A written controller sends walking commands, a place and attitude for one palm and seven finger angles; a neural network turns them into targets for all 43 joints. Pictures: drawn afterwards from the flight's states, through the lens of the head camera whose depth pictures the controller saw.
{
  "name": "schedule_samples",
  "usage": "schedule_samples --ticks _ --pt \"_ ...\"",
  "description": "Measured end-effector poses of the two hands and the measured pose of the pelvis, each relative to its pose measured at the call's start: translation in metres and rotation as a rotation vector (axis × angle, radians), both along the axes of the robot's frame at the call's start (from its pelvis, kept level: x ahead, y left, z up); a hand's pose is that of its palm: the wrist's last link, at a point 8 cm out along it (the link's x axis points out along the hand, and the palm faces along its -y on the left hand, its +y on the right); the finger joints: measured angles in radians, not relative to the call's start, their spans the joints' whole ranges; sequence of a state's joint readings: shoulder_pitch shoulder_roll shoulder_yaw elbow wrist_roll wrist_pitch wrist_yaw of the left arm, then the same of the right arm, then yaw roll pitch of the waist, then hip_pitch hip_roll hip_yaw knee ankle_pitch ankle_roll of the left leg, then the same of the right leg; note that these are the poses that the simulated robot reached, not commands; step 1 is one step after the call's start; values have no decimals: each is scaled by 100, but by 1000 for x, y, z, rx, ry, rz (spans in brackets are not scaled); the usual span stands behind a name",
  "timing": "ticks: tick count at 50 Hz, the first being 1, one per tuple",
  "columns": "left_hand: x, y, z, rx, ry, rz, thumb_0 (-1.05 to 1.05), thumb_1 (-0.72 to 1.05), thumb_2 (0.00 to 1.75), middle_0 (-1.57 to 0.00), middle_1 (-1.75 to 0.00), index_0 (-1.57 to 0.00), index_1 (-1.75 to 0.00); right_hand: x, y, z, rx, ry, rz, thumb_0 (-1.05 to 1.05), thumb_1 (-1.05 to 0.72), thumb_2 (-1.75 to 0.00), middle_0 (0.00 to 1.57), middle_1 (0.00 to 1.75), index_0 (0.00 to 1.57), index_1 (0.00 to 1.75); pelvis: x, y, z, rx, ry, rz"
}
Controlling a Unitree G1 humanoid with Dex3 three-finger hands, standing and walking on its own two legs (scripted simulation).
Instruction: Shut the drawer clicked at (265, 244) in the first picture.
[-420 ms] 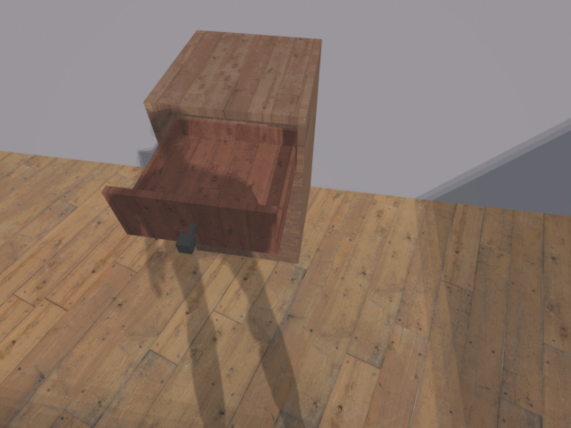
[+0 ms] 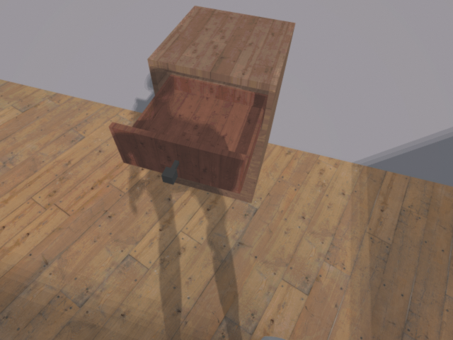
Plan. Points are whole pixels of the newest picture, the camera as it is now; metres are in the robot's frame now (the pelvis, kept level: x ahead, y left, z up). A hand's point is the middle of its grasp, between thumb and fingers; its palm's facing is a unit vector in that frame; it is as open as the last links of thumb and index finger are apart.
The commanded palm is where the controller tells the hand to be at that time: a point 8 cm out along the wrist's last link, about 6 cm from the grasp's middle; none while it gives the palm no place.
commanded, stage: turn or walk to find it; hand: left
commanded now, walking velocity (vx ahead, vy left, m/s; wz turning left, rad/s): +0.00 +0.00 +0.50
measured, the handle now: (172, 171) +0.55 +0.17 -0.15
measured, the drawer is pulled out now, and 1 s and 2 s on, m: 0.30 0.30 0.30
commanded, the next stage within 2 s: stand and wait in 0.16 s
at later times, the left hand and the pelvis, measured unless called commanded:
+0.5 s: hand out of the picture -0.03 +0.16 -0.18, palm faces +0.30 -0.93 -0.23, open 7.3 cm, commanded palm none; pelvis +0.00 -0.03 +0.00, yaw +13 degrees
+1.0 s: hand out of the picture +0.00 +0.16 -0.16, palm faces +0.23 -0.95 -0.21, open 7.3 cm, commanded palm none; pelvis +0.02 -0.02 +0.01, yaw +12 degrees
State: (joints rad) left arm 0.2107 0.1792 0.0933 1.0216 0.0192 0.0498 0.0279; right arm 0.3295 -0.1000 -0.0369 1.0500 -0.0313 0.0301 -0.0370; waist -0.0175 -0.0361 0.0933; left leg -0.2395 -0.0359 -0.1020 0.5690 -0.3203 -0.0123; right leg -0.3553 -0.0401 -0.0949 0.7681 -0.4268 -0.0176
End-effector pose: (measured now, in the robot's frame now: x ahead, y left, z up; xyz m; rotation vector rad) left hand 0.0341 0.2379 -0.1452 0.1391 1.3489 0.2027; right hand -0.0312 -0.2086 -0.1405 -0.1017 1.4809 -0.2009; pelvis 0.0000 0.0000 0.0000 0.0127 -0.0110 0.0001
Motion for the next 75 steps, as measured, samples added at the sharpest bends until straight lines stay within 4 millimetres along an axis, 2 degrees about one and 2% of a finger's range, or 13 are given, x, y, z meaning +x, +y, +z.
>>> schedule_samples --ticks 5,8,14,19,22,29,33,37,43,49,55,63,75 --pt "20 0 18 45 -131 60 1 91 90 -20 -30 -20 -30 24 -21 0 4 -14 100 0 -91 -90 20 30 20 30 0 -15 3 -4 17 94" --pt "19 -2 23 80 -190 83 0 91 90 -20 -30 -20 -30 50 -39 -7 0 -39 150 0 -91 -90 20 30 20 30 -3 -23 -1 3 13 141" --pt "-14 -11 25 70 -137 132 0 91 90 -20 -30 -20 -30 119 -58 8 -38 -168 227 1 -91 -90 20 30 20 30 -3 -28 6 21 -3 195" --pt "-50 -18 11 20 -45 181 0 91 90 -20 -30 -20 -30 166 -47 17 -56 -287 302 0 -91 -90 20 30 20 30 0 -21 3 4 3 203" --pt "-70 -21 1 6 12 217 0 91 90 -20 -30 -20 -30 177 -36 12 -56 -298 354 0 -91 -90 20 30 20 30 1 -21 -3 3 1 215" --pt "-93 -43 9 -8 70 262 1 91 90 -20 -30 -20 -30 170 -14 1 33 -227 371 0 -91 -90 20 30 20 30 7 -30 3 2 -20 237" --pt "-97 -53 11 -32 112 242 0 91 90 -20 -30 -20 -30 162 -16 2 34 -213 327 -1 -93 -90 20 30 21 30 10 -29 7 -3 -14 223" --pt "-88 -56 12 -48 117 231 1 91 90 -20 -30 -20 -30 145 -26 4 11 -169 306 -1 -94 -90 20 30 21 30 13 -27 10 -6 -10 212" --pt "-65 -49 11 -41 79 207 1 91 90 -20 -30 -20 -30 106 -35 5 -11 -62 275 0 -93 -90 20 30 20 30 18 -25 12 -6 -14 206" --pt "-47 -36 13 -17 42 186 1 92 90 -20 -30 -20 -30 69 -32 5 0 22 239 0 -91 -90 20 30 20 30 20 -23 13 -7 -18 202" --pt "-37 -30 16 -5 19 174 0 92 90 -20 -30 -20 -30 47 -22 4 27 60 213 0 -91 -90 20 30 20 30 19 -21 13 -7 -19 200" --pt "-46 -32 16 -10 37 183 0 92 90 -20 -30 -20 -30 44 -11 3 49 53 205 0 -91 -90 20 30 20 30 19 -19 14 -7 -16 197" --pt "-75 -51 13 -56 103 209 0 91 90 -20 -30 -20 -30 67 -10 3 34 -8 224 0 -91 -90 20 30 20 30 19 -16 14 -7 -16 191"
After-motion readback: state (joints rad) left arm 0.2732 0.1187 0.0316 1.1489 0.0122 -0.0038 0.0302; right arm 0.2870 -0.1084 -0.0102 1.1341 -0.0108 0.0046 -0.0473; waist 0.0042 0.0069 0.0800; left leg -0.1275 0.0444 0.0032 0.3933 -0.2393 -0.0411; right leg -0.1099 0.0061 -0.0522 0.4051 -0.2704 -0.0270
